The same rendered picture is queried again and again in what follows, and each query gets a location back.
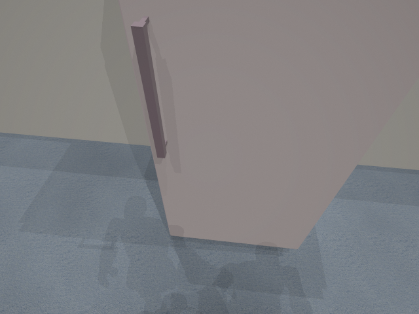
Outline fridge door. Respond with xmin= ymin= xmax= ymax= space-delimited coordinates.
xmin=119 ymin=0 xmax=419 ymax=249

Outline handle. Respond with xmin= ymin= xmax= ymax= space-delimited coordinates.
xmin=131 ymin=16 xmax=167 ymax=158

